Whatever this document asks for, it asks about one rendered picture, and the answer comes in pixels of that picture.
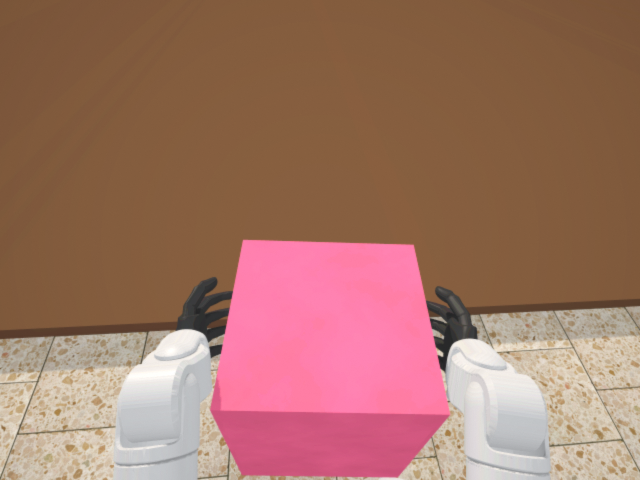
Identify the robot left hand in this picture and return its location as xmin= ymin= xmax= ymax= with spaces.
xmin=176 ymin=277 xmax=233 ymax=358

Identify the right robot forearm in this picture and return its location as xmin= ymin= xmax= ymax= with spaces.
xmin=445 ymin=339 xmax=551 ymax=480

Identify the carton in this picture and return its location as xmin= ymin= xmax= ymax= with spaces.
xmin=210 ymin=240 xmax=450 ymax=478

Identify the robot right hand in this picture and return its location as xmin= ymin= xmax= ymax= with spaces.
xmin=426 ymin=286 xmax=478 ymax=372

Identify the left robot forearm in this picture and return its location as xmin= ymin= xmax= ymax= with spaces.
xmin=113 ymin=329 xmax=213 ymax=480

